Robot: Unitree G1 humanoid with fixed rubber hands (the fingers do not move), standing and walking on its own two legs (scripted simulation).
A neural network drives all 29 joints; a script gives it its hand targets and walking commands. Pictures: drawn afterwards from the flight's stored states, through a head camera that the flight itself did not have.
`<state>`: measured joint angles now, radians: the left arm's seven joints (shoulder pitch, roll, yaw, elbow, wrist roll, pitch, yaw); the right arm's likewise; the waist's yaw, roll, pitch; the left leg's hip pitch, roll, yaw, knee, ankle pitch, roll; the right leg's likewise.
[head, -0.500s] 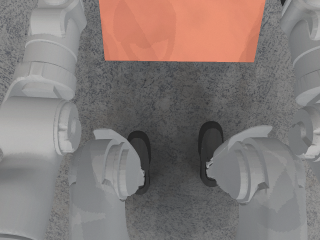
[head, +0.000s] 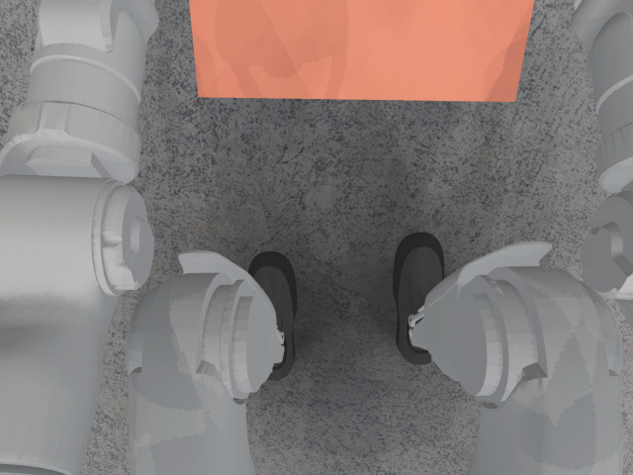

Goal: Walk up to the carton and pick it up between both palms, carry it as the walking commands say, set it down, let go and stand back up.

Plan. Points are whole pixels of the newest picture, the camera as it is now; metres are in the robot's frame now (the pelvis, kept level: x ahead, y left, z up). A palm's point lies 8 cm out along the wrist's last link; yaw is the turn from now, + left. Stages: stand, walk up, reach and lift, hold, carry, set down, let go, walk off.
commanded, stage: set down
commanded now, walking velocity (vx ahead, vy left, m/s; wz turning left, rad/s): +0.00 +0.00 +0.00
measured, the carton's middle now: out of the picture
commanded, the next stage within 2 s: none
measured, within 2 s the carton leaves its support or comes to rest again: rests again in 0.14 s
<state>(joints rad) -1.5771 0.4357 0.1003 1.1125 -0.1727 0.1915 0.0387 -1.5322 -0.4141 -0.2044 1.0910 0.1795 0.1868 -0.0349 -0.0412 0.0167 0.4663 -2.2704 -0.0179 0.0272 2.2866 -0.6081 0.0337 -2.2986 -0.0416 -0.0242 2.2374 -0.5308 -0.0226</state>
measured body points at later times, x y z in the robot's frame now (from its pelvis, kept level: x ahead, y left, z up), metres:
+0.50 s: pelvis +0.01 +0.00 +0.00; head +0.40 +0.00 +0.22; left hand +0.59 +0.17 -0.19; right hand +0.57 -0.22 -0.19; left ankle +0.10 +0.11 -0.31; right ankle +0.13 -0.12 -0.31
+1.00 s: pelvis +0.01 +0.00 -0.01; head +0.40 +0.00 +0.22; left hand +0.59 +0.17 -0.19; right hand +0.57 -0.22 -0.19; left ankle +0.10 +0.11 -0.31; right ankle +0.13 -0.12 -0.31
